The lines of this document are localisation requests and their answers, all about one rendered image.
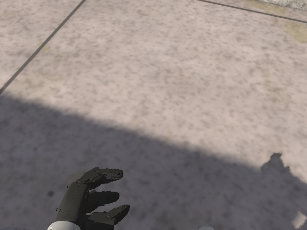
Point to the left robot forearm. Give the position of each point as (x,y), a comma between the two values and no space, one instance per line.
(63,225)

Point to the robot left hand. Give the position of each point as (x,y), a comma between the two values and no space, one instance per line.
(78,201)

